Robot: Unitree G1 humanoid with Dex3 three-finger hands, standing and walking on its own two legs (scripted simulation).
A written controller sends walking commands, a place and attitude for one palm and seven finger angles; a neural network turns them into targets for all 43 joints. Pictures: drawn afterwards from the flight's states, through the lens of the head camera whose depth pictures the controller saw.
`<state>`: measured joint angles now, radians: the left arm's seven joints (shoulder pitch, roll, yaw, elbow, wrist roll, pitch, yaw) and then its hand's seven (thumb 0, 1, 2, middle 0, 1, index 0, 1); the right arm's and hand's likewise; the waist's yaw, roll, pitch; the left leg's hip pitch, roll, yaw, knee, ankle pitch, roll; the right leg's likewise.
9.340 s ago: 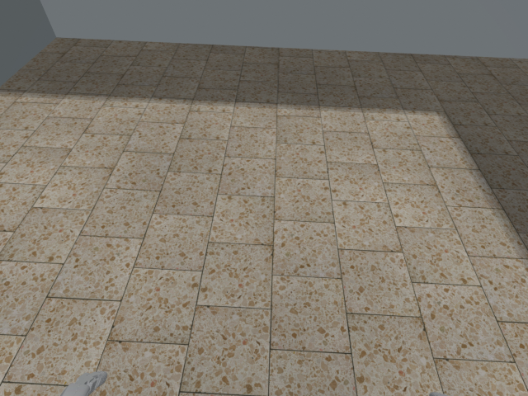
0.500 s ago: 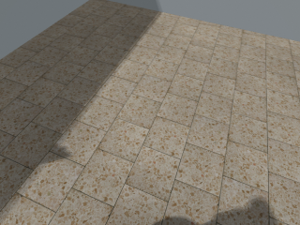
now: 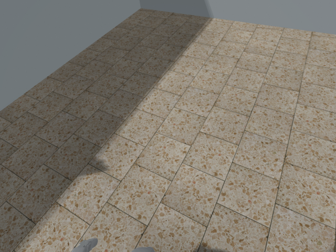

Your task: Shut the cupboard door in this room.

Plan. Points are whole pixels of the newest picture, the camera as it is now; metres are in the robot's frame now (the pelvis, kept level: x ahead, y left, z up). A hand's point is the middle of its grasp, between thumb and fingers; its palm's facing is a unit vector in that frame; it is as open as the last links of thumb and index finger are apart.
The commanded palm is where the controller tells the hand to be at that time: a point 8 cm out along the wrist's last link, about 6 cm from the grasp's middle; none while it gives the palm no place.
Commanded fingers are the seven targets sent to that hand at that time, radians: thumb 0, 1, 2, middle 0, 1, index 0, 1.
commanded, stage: turn or walk to find it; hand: left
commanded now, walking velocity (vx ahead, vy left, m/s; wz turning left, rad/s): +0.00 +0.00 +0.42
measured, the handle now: out of the picture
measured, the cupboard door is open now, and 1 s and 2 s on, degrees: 81 81 81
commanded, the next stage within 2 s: stand and wait in 0.68 s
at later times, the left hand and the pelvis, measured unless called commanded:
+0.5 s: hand out of the picture -0.08 +0.21 -0.18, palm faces +0.31 -0.92 -0.24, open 7.3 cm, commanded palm none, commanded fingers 0.00 0.90 0.90 -0.20 -0.30 -0.20 -0.30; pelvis -0.04 +0.01 -0.01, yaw +14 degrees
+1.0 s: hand out of the picture -0.05 +0.17 -0.14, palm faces +0.37 -0.89 -0.27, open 7.3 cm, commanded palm none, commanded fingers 0.00 0.90 0.90 -0.20 -0.30 -0.20 -0.30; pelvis -0.05 -0.03 +0.00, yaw +22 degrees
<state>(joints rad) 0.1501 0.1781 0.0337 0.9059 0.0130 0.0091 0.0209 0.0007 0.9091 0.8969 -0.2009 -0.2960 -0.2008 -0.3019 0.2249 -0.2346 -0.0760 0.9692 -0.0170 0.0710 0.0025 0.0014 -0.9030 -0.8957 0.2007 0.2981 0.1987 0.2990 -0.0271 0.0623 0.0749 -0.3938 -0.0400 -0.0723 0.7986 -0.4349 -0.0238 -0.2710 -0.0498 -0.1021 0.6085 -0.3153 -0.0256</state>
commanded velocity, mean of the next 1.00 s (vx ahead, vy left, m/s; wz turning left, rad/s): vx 0.00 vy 0.00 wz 0.35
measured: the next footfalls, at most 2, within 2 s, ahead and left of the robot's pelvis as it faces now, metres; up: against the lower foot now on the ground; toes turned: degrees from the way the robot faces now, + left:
left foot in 0.48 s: -0.05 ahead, +0.13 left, +0.00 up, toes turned +19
right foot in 0.90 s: +0.02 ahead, -0.10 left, +0.00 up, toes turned +15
